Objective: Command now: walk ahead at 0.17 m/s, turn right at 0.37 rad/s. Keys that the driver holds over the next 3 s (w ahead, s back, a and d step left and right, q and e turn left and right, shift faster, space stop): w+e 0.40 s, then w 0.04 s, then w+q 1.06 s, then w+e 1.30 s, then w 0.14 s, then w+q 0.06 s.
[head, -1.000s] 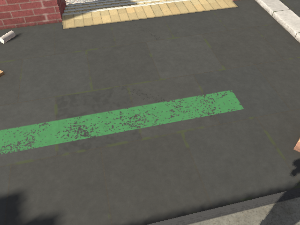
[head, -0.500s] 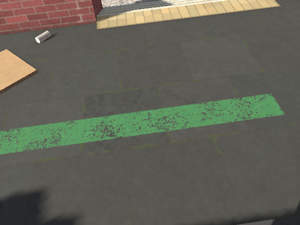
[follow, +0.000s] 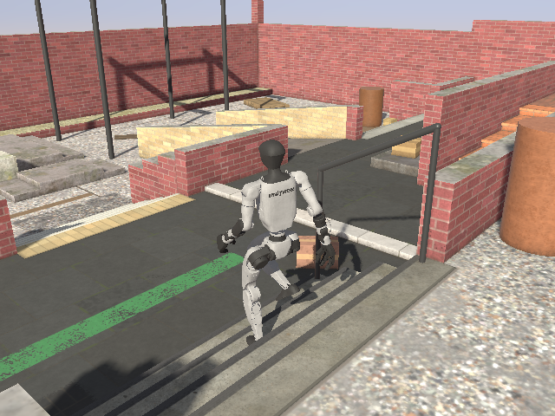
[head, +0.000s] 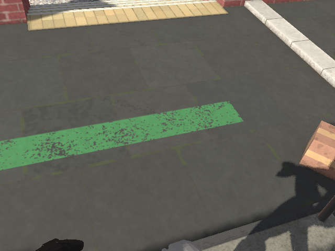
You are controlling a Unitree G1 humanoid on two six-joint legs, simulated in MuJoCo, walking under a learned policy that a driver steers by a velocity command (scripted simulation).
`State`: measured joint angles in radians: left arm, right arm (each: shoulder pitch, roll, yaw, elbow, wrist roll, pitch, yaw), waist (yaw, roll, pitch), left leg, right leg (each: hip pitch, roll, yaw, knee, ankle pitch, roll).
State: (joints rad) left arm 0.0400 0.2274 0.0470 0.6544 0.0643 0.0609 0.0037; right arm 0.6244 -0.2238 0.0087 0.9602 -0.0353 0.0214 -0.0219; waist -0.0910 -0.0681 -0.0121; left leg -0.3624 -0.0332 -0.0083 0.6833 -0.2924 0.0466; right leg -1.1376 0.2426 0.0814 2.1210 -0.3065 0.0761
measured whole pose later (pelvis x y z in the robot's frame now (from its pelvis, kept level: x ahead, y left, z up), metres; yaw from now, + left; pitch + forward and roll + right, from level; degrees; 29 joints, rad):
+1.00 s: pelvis +0.25 -0.31 +0.00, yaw -6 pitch -1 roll +1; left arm 0.53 0.20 0.02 0.90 0.01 -0.07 0.03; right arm 0.13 -0.22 -0.05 0.81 -0.05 0.03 0.06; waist 0.02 0.04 0.01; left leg -0.76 -0.09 -0.07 0.96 0.41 0.07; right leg -0.16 -0.01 -0.20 0.66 -0.49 -0.08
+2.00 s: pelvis +0.88 -0.40 -0.29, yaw +6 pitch +2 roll +0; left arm 0.40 0.15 0.05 0.97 0.02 -0.06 0.00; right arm 0.20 -0.21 -0.02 0.88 -0.06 -0.05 0.01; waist 0.01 0.06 0.04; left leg -0.72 0.05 0.01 1.29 -0.27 0.04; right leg -0.27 0.10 0.05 0.54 -0.29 -0.07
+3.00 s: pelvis +1.42 -0.53 -0.27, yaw -27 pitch +1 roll +0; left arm 0.34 0.24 0.05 0.85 0.01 -0.06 -0.01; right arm 0.19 -0.25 -0.05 0.79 -0.04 -0.03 0.02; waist 0.01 0.03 0.04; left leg -0.64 0.13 0.00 0.97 -0.19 -0.01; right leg -0.11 0.13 0.01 0.28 -0.18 -0.13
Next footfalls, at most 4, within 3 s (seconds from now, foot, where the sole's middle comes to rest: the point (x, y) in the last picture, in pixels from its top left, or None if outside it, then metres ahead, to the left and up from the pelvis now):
0.62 right None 0.21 -0.37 -0.76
1.26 left None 0.54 -0.28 -0.91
1.80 right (226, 205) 0.92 -0.48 -1.06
2.22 left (187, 165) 1.21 -0.29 -1.06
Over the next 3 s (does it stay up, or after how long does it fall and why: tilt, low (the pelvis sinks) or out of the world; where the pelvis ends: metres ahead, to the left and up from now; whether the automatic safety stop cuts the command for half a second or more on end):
stays up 1.42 -0.53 -0.27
